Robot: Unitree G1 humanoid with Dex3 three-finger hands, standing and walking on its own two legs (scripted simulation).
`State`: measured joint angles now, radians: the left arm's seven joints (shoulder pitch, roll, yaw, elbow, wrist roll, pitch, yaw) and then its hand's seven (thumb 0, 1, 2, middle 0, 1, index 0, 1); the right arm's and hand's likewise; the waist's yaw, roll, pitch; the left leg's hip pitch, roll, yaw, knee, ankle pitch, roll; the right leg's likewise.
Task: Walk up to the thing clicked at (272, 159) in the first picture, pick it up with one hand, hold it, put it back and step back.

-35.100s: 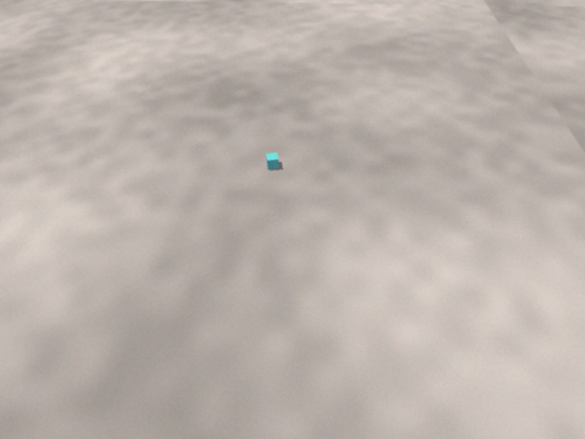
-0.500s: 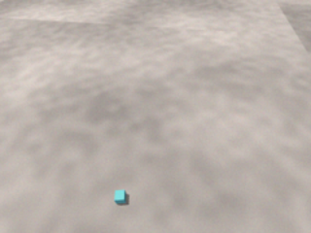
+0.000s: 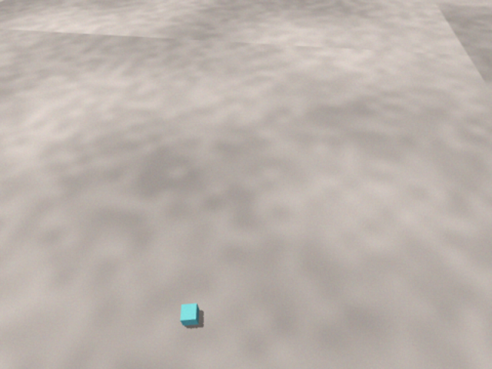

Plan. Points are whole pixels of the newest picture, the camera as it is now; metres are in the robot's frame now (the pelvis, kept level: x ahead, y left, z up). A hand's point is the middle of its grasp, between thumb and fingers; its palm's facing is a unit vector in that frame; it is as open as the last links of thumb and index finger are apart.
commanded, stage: stand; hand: left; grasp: from above
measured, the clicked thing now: (190, 314) +0.47 +0.29 -0.75
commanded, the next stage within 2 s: step back in 0.54 s
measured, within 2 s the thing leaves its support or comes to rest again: neither
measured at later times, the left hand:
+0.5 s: hand out of the picture +0.07 +0.25 -0.16, palm faces +0.00 -0.94 -0.33, open 7.4 cm
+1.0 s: hand out of the picture +0.05 +0.28 -0.18, palm faces -0.04 -0.92 -0.40, open 7.4 cm
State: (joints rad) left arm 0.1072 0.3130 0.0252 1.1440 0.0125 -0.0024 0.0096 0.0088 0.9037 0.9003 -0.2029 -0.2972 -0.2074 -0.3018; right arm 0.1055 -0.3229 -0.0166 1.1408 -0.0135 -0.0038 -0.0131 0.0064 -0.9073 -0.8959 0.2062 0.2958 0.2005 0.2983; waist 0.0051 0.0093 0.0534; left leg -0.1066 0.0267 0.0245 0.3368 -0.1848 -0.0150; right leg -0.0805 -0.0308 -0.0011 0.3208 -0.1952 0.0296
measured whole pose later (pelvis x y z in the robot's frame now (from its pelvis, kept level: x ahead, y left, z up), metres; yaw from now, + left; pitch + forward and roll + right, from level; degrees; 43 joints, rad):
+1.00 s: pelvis -0.08 +0.01 -0.03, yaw +1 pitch -1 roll +0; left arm 0.05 0.40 0.05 0.88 0.03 0.05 0.01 0.01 0.90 0.90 -0.21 -0.30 -0.21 -0.30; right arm 0.13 -0.41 -0.07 0.93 0.00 0.05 0.01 0.00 -0.91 -0.90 0.20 0.30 0.20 0.30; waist -0.01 -0.02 0.16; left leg -0.31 -0.04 -0.03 0.81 -0.46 0.02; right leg -0.41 -0.06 0.01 0.66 -0.24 0.02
